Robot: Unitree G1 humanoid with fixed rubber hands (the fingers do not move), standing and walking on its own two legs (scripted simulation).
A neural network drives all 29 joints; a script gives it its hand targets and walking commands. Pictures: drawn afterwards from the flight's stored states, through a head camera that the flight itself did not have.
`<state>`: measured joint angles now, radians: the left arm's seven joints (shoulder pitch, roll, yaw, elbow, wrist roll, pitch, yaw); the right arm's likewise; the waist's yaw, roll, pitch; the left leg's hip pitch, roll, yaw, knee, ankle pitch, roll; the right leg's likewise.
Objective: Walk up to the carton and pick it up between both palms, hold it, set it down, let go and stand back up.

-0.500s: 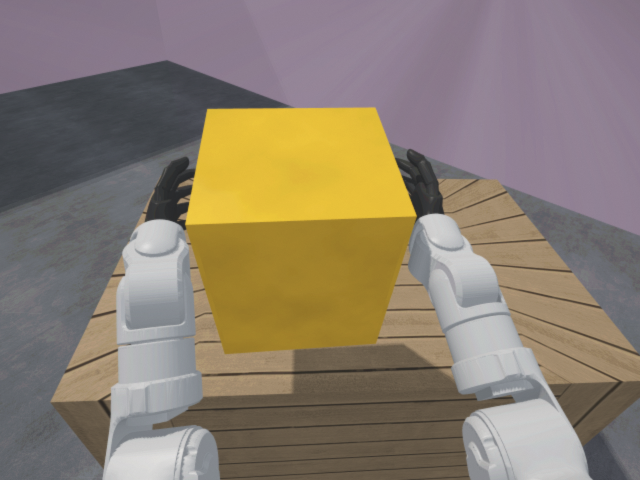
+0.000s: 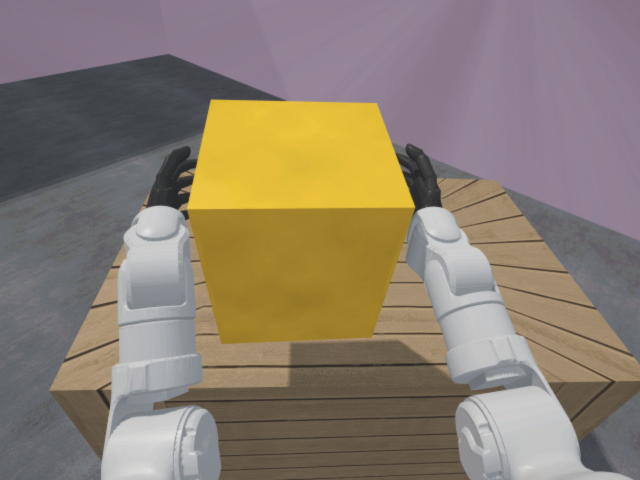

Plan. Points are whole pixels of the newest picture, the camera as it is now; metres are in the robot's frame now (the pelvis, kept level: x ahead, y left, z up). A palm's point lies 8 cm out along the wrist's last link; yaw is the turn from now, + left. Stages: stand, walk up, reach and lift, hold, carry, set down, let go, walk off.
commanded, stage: hold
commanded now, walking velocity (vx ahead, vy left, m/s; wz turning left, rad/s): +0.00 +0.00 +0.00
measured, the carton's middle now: (296, 226) +0.39 +0.02 +0.16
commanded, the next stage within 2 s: set down in 1.50 s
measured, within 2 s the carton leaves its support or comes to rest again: neither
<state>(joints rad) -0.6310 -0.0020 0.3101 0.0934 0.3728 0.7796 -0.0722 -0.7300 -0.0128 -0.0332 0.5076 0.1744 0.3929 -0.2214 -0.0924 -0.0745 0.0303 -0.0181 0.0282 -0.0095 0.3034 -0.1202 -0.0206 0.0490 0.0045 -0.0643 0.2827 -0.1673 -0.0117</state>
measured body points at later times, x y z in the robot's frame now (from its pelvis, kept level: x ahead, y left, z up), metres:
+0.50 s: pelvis +0.01 +0.00 +0.00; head -0.05 +0.03 +0.45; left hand +0.37 +0.17 +0.20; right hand +0.38 -0.14 +0.21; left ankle +0.04 +0.13 -0.75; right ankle +0.01 -0.11 -0.75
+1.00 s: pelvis +0.00 +0.00 +0.00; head -0.05 +0.03 +0.45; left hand +0.38 +0.17 +0.20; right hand +0.38 -0.14 +0.21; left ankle +0.04 +0.13 -0.75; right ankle +0.01 -0.11 -0.75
